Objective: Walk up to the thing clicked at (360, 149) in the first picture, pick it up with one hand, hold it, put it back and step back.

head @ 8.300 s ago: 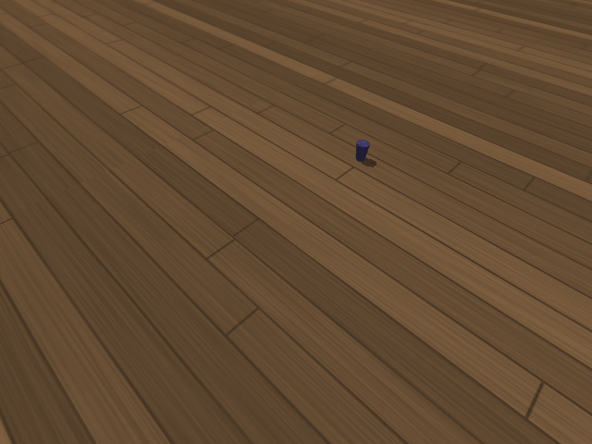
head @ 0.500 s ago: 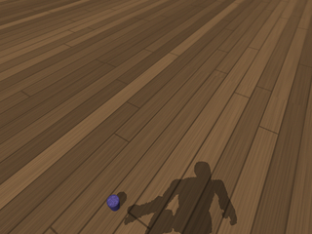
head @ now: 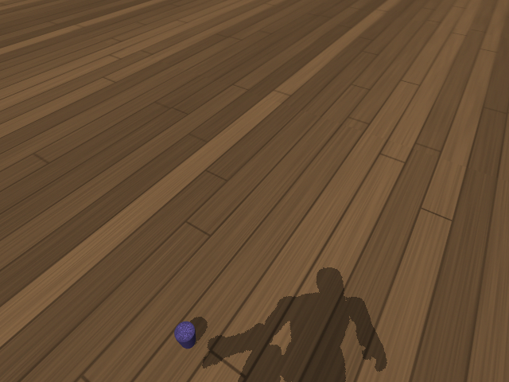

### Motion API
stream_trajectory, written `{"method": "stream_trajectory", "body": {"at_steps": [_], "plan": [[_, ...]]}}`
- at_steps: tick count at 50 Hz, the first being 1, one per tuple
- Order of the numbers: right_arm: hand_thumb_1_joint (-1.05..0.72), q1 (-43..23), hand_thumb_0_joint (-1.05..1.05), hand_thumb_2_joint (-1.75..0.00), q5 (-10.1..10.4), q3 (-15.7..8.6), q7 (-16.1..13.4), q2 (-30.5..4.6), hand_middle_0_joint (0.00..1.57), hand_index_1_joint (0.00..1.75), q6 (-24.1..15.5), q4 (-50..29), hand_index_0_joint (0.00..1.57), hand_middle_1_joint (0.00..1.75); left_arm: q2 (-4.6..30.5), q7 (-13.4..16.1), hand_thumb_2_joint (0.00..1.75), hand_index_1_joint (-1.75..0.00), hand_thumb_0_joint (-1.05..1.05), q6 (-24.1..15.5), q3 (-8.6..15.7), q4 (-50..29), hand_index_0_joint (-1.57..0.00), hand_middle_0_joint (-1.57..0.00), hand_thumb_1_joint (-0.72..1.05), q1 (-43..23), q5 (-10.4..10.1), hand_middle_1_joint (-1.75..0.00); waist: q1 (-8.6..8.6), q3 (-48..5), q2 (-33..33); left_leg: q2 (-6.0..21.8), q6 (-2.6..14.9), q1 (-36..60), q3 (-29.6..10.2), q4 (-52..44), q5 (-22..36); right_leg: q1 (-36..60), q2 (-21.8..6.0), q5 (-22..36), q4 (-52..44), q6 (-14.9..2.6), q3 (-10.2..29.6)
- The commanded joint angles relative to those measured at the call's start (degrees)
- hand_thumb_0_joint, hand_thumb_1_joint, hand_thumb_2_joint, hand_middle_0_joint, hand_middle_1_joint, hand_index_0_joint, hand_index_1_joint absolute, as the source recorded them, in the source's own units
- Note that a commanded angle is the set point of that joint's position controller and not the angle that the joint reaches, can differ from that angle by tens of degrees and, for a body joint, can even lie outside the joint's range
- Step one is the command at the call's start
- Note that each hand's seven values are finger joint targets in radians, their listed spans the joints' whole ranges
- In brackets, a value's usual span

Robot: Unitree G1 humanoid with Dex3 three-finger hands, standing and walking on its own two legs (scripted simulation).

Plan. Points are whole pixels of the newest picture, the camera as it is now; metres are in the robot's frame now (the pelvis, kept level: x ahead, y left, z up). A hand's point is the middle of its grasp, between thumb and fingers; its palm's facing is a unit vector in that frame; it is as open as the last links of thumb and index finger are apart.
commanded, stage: stand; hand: left
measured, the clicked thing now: (186, 336) +0.46 +0.25 -0.73
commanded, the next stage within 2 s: walk up in 0.74 s
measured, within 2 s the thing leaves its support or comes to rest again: neither
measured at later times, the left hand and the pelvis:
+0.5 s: hand out of the picture +0.07 +0.26 -0.16, palm faces -0.02 -0.94 -0.34, open 7.4 cm; pelvis +0.00 +0.00 +0.00, yaw +0 degrees
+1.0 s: hand out of the picture +0.07 +0.25 -0.16, palm faces +0.04 -0.93 -0.36, open 7.4 cm; pelvis +0.03 -0.02 -0.01, yaw +1 degrees
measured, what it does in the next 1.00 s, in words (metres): stands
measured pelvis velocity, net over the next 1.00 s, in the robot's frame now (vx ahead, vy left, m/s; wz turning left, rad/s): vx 0.03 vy -0.02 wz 0.02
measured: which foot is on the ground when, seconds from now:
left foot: down 0.00-0.98, up 1.00-1.00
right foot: down 0.00-1.00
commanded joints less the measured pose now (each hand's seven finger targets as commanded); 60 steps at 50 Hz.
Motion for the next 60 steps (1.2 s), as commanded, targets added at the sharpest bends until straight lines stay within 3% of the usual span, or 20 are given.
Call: {"method": "stream_trajectory", "body": {"at_steps": [1,36,37,38,41,42,44,46,47,48,49,50,51,53,54,55,57,58,59,60], "plan": [[-0.90,-2.3,0.00,-0.90,0.4,-2.2,-0.9,-12.1,0.20,0.30,-1.3,-3.3,0.20,0.30,12.2,0.7,0.90,-0.30,0.00,-1.4,2.5,-3.3,-0.20,-0.20,0.90,-1.2,0.2,-0.30,-0.10,-4.4,-0.1,5.5,2.54,2.2,-3.7,-1.5,9.0,-0.9,-7.1,8.4,-3.6,-0.90,5.0],[-0.90,-1.6,0.00,-0.90,0.4,-2.1,-1.0,-12.1,0.20,0.30,-1.2,-3.3,0.20,0.30,12.3,0.8,0.90,-0.30,0.00,-1.2,2.5,-3.3,-0.20,-0.20,0.90,-0.6,0.2,-0.30,-0.17,-3.6,0.3,5.6,2.72,2.1,-3.5,-1.4,7.2,-1.7,-7.2,7.2,-3.9,-1.10,5.8],[-0.90,2.1,0.00,-0.90,0.0,-4.0,-1.3,-14.4,0.20,0.30,-1.8,-4.5,0.20,0.30,14.3,0.0,0.90,-0.30,0.00,-0.5,5.8,-5.2,-0.20,-0.20,0.90,0.6,1.0,-0.30,-0.20,-4.9,-1.8,3.9,4.65,1.3,-3.5,0.7,-0.9,-1.0,-3.7,-3.4,-0.4,-2.15,3.0],[-0.90,3.5,0.00,-0.90,-0.4,-4.3,-1.4,-14.8,0.20,0.30,-1.9,-4.3,0.20,0.30,13.6,-0.3,0.90,-0.30,0.00,-0.1,5.7,-5.7,-0.20,-0.20,0.90,0.4,1.3,-0.30,-0.43,-3.9,-1.0,4.7,5.67,0.9,-4.8,0.1,-7.7,-3.6,-3.7,-9.4,0.7,-2.63,3.4],[-0.90,5.0,0.00,-0.90,-0.9,-5.2,-1.6,-15.7,0.20,0.30,-1.9,-5.4,0.20,0.30,11.4,-1.0,0.90,-0.30,0.00,0.7,6.1,-7.2,-0.20,-0.20,0.90,0.9,1.7,-0.30,-0.52,1.3,3.1,8.5,8.85,-2.0,-11.7,-3.3,-22.5,-11.6,-2.2,-16.6,5.4,-2.70,3.0],[-0.90,4.0,0.00,-0.90,-1.1,-5.5,-1.7,-16.0,0.20,0.30,-1.9,-6.3,0.20,0.30,11.2,-1.1,0.90,-0.30,0.00,0.8,6.4,-7.2,-0.20,-0.20,0.90,2.0,1.6,-0.30,0.29,3.1,5.3,9.9,9.66,-5.4,-14.0,-4.7,-24.6,-11.1,-1.6,-15.5,8.4,-2.46,2.6],[-0.90,1.8,0.00,-0.90,-1.2,-5.5,-1.9,-16.1,0.20,0.30,-2.3,-8.4,0.20,0.30,11.0,-1.2,0.90,-0.30,0.00,0.7,6.7,-7.7,-0.20,-0.20,0.90,4.4,1.7,-0.30,1.64,3.1,6.3,11.2,10.84,-7.7,-14.2,-3.2,-16.5,-8.3,-1.5,-11.9,10.0,-2.63,3.1],[-0.90,0.8,0.00,-0.90,-0.7,-5.1,-1.8,-14.3,0.20,0.30,-2.4,-10.0,0.20,0.30,11.6,-1.0,0.90,-0.30,0.00,0.0,7.0,-8.1,-0.20,-0.20,0.90,6.9,1.7,-0.30,3.09,1.8,4.4,7.2,8.20,-9.5,-8.6,5.0,-3.7,-3.3,-4.0,-4.5,2.6,-4.00,6.8],[-0.90,-0.1,0.00,-0.90,-0.3,-4.6,-1.7,-12.4,0.20,0.30,-2.4,-11.0,0.20,0.30,13.7,-0.7,0.90,-0.30,0.00,-0.4,7.7,-7.9,-0.20,-0.20,0.90,8.8,1.7,-0.30,3.74,0.6,0.1,2.2,5.59,-12.3,-2.5,13.4,1.8,0.9,-7.3,1.2,-0.9,-5.42,12.0],[-0.90,-0.5,0.00,-0.90,-0.2,-4.2,-1.9,-10.4,0.20,0.30,-2.2,-12.0,0.20,0.30,16.0,-0.5,0.90,-0.30,0.00,-0.5,8.2,-8.3,-0.20,-0.20,0.90,9.0,1.4,-0.30,3.53,1.1,-4.4,-3.0,3.73,-16.8,3.1,19.9,-5.6,3.6,-11.3,5.0,-2.9,-7.61,15.9],[-0.90,0.6,0.00,-0.90,-0.3,-4.3,-2.3,-10.3,0.20,0.30,-2.1,-12.5,0.20,0.30,16.9,-0.4,0.90,-0.30,0.00,-0.5,8.3,-10.2,-0.20,-0.20,0.90,7.4,1.8,-0.30,3.26,1.7,-6.5,-3.3,3.02,-19.5,4.1,24.8,-19.6,3.8,-15.9,10.8,-2.5,-11.73,19.1],[-0.90,2.3,0.00,-0.90,-0.4,-4.5,-2.5,-11.0,0.20,0.30,-2.2,-12.9,0.20,0.30,16.8,-0.4,0.90,-0.30,0.00,-0.6,8.4,-11.3,-0.20,-0.20,0.90,7.6,2.0,-0.30,3.19,1.7,-6.6,-1.5,3.18,-21.0,2.9,27.0,-24.0,5.2,-18.2,16.5,-1.7,-14.10,20.1],[-0.90,2.0,0.00,-0.90,-0.5,-4.6,-2.4,-11.4,0.20,0.30,-2.3,-13.1,0.20,0.30,15.8,-0.3,0.90,-0.30,0.00,-0.4,8.2,-11.5,-0.20,-0.20,0.90,8.7,1.9,-0.30,3.05,2.5,-5.9,-1.0,3.83,-21.4,1.9,26.4,-25.4,5.6,-17.3,23.3,-0.2,-13.87,18.1],[-0.90,2.7,0.00,-0.90,-0.2,-4.4,-2.1,-10.5,0.20,0.30,-2.5,-13.6,0.20,0.30,14.1,0.1,0.90,-0.30,0.00,-0.4,7.5,-12.2,-0.20,-0.20,0.90,8.5,1.7,-0.30,2.44,2.0,-8.1,-0.3,4.63,-21.3,2.0,24.5,-21.5,8.3,-14.8,37.8,3.6,-11.99,12.6],[-0.90,3.5,0.00,-0.90,0.1,-4.5,-2.0,-10.3,0.20,0.30,-2.3,-13.6,0.20,0.30,13.7,0.3,0.90,-0.30,0.00,-0.4,7.2,-12.6,-0.20,-0.20,0.90,7.9,1.6,-0.30,2.31,0.9,-8.7,-0.3,4.69,-20.0,2.0,22.6,-17.9,9.5,-13.0,40.3,5.1,-10.53,10.5],[-0.90,3.4,0.00,-0.90,0.2,-4.5,-1.9,-10.2,0.20,0.30,-2.2,-13.7,0.20,0.30,13.4,0.5,0.90,-0.30,0.00,-0.3,6.9,-12.9,-0.20,-0.20,0.90,7.7,1.3,-0.30,2.30,0.1,-9.0,-0.6,4.94,-18.3,2.6,19.9,-14.2,9.1,-11.5,39.9,6.4,-9.32,9.0],[-0.90,6.7,0.00,-0.90,-0.1,-4.9,-1.9,-10.0,0.20,0.30,-2.2,-12.7,0.20,0.30,13.5,0.7,0.90,-0.30,0.00,0.1,6.5,-14.4,-0.20,-0.20,0.90,4.3,0.5,-0.30,-0.69,-2.8,-7.9,-1.9,5.69,-9.4,4.6,9.9,-4.2,5.5,-9.0,36.5,11.7,-7.17,4.9],[-0.90,10.3,0.00,-0.90,-0.2,-5.4,-2.1,-10.7,0.20,0.30,-2.4,-11.5,0.20,0.30,13.2,0.7,0.90,-0.30,0.00,0.2,6.1,-15.2,-0.20,-0.20,0.90,2.9,-0.3,-0.30,-2.81,-5.8,-5.4,-2.0,5.84,0.4,4.7,3.0,7.2,0.9,-7.8,33.0,16.8,-5.47,2.9],[-0.90,13.4,0.00,-0.90,-0.5,-6.8,-2.4,-14.3,0.20,0.30,-2.5,-10.7,0.20,0.30,10.8,0.7,0.90,-0.30,0.00,0.1,5.5,-15.9,-0.20,-0.20,0.90,2.1,-0.9,-0.30,-4.74,-9.5,1.5,4.0,7.98,10.7,-3.1,3.1,19.6,-7.0,-4.2,23.3,25.0,-2.51,0.5],[-0.90,13.7,0.00,-0.90,-0.8,-7.3,-2.9,-16.6,0.20,0.30,-2.7,-11.6,0.20,0.30,7.9,0.7,0.90,-0.30,0.00,0.4,4.8,-16.4,-0.20,-0.20,0.90,3.7,-1.6,-0.30,-4.61,-12.2,9.6,14.7,12.23,17.8,-18.9,2.4,28.1,-16.9,3.3,-7.0,32.8,-0.16,1.7]]}}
